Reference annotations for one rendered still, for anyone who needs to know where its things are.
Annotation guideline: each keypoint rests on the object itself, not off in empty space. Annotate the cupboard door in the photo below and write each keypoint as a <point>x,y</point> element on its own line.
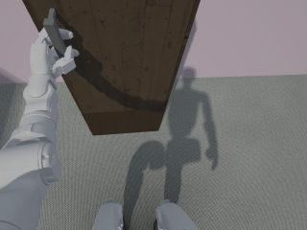
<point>128,49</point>

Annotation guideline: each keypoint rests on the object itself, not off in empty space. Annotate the robot left hand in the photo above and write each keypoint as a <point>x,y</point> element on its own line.
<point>46,61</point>

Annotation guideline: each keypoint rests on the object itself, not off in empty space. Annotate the robot left upper arm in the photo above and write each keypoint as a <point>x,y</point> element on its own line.
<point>26,172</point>

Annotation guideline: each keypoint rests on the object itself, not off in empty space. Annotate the handle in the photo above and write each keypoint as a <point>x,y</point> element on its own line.
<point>52,31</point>

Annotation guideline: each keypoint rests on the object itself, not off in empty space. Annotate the robot right shin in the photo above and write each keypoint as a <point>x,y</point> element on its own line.
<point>164,202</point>

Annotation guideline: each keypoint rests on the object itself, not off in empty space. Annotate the robot left forearm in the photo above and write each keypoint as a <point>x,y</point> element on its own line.
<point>39,121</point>

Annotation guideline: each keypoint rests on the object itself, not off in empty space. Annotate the robot right thigh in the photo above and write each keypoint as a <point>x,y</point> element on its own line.
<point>169,216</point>

